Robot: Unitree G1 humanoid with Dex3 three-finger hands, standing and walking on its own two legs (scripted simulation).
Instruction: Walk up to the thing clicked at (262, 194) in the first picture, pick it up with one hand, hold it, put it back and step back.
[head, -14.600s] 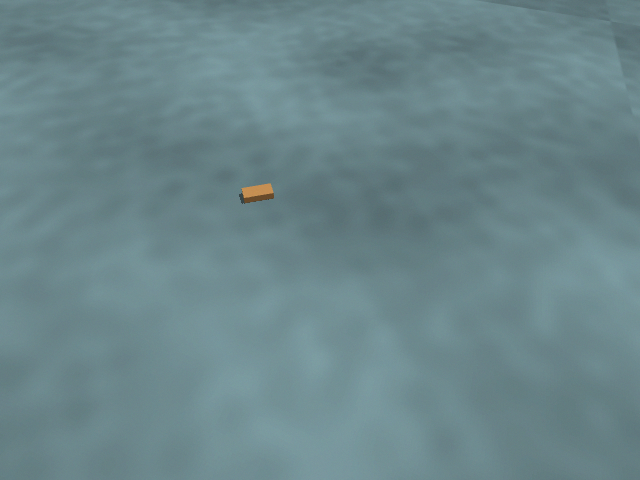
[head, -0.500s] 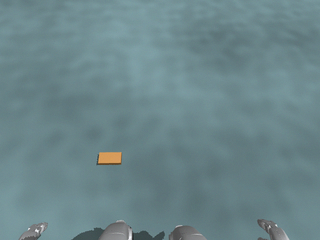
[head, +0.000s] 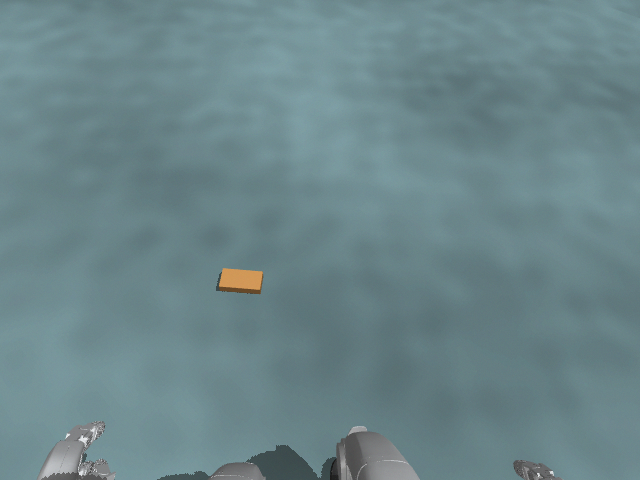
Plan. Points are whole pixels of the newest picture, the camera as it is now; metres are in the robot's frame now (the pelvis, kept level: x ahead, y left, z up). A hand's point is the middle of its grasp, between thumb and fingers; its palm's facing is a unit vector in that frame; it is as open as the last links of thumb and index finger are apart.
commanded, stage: walk up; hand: left
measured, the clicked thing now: (241, 281) +0.74 +0.22 -0.74
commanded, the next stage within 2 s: stand in 1.46 s
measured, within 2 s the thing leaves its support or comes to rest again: neither
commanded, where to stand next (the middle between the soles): +0.34 +0.00 m, yaw -3 degrees
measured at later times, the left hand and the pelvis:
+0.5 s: hand out of the picture -0.02 +0.26 -0.12, palm faces +0.01 -0.91 -0.41, open 7.4 cm; pelvis -0.06 -0.01 +0.01, yaw -1 degrees
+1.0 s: hand out of the picture +0.06 +0.25 -0.14, palm faces -0.02 -0.93 -0.38, open 7.4 cm; pelvis -0.02 -0.01 +0.01, yaw -1 degrees
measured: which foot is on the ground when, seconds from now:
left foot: down 0.00-0.26, up 0.28-0.52, down 0.54-1.00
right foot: up 0.00-0.20, down 0.22-0.58, up 0.60-0.86, down 0.88-1.00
